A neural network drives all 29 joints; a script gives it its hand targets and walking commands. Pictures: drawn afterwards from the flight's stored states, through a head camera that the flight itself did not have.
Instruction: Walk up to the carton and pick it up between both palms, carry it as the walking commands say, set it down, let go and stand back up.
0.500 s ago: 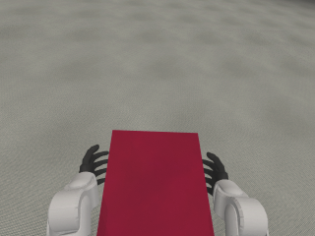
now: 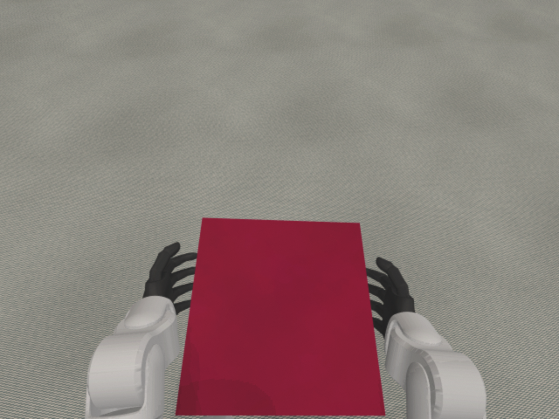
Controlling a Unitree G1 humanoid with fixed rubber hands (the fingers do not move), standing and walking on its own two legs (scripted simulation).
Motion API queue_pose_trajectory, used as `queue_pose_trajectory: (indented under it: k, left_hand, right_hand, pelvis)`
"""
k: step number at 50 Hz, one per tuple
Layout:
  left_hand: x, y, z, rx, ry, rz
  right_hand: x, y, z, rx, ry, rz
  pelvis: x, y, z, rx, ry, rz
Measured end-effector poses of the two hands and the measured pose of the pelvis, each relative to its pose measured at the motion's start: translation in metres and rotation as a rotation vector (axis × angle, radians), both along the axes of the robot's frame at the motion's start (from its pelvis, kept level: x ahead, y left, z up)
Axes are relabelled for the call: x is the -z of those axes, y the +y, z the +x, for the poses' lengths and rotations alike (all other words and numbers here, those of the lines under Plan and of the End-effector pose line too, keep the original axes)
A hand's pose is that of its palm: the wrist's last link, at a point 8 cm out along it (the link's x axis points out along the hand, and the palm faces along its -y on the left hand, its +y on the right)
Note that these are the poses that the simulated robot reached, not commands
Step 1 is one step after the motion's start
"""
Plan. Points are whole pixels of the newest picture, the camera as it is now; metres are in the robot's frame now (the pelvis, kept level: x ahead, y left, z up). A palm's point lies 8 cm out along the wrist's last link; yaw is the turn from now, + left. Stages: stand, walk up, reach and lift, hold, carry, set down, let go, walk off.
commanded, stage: carry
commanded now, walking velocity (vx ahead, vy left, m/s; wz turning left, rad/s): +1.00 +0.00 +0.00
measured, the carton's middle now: (275, 326) +0.26 +0.01 -0.01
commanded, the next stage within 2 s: none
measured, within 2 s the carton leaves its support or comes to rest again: neither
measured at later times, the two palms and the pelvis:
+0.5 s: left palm (200, 87) +0.73 +0.18 +0.07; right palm (336, 91) +0.72 -0.11 +0.08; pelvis +0.48 +0.02 -0.01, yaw -1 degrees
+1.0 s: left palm out of the picture +1.19 +0.24 +0.10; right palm out of the picture +1.18 -0.04 +0.10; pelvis +0.94 +0.09 +0.02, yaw -1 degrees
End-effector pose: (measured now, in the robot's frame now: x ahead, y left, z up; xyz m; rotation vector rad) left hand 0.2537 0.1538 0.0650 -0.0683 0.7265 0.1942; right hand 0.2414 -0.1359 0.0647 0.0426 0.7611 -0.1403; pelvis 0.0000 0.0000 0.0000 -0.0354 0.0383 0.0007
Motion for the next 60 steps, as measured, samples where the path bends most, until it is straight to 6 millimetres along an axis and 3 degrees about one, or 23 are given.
queue_pose_trajectory:
  k: [5, 9, 17, 23, 27, 30, 37, 42, 50, 55, 60]
  left_hand:
    - [-0.012, 0.017, 0.096, -0.016, -0.106, -0.068]
    - [-0.016, 0.029, 0.179, -0.012, -0.134, -0.093]
    - [-0.028, 0.038, 0.323, 0.015, -0.041, -0.028]
    - [-0.012, 0.032, 0.437, 0.002, -0.075, -0.049]
    - [0.009, 0.024, 0.522, -0.017, -0.091, -0.042]
    - [0.014, 0.025, 0.575, -0.013, -0.034, -0.019]
    - [-0.002, 0.049, 0.687, -0.037, -0.036, -0.030]
    - [-0.009, 0.072, 0.789, -0.036, -0.121, -0.075]
    - [-0.032, 0.090, 0.941, -0.003, -0.067, -0.033]
    - [-0.022, 0.097, 1.032, -0.006, -0.058, -0.034]
    - [0.000, 0.097, 1.136, -0.031, -0.083, -0.055]
  right_hand:
    - [-0.031, 0.018, 0.100, -0.017, -0.105, -0.068]
    - [-0.041, 0.031, 0.181, -0.012, -0.132, -0.097]
    - [-0.032, 0.038, 0.315, 0.015, -0.037, -0.033]
    - [-0.022, 0.032, 0.434, 0.002, -0.070, -0.052]
    - [-0.001, 0.025, 0.526, -0.017, -0.088, -0.047]
    - [0.009, 0.026, 0.579, -0.013, -0.029, -0.027]
    - [-0.010, 0.049, 0.698, -0.035, -0.034, -0.031]
    - [-0.028, 0.072, 0.797, -0.034, -0.117, -0.077]
    - [-0.036, 0.091, 0.938, 0.000, -0.061, -0.039]
    - [-0.028, 0.097, 1.031, -0.003, -0.051, -0.039]
    - [-0.013, 0.097, 1.143, -0.026, -0.075, -0.056]
  pelvis:
    - [0.003, 0.011, 0.101, -0.010, 0.001, -0.003]
    - [0.004, 0.024, 0.182, 0.016, 0.035, 0.006]
    - [-0.017, 0.040, 0.319, 0.034, 0.060, -0.039]
    - [0.002, 0.030, 0.435, 0.021, 0.047, -0.035]
    - [0.027, 0.019, 0.525, 0.009, 0.031, -0.016]
    - [0.021, 0.022, 0.575, 0.003, 0.024, -0.029]
    - [0.004, 0.040, 0.697, -0.026, -0.012, -0.033]
    - [0.010, 0.061, 0.800, -0.008, 0.008, -0.011]
    - [-0.017, 0.088, 0.941, 0.016, 0.050, -0.056]
    - [-0.011, 0.092, 1.032, 0.008, 0.032, -0.069]
    - [0.013, 0.087, 1.142, -0.011, 0.029, -0.053]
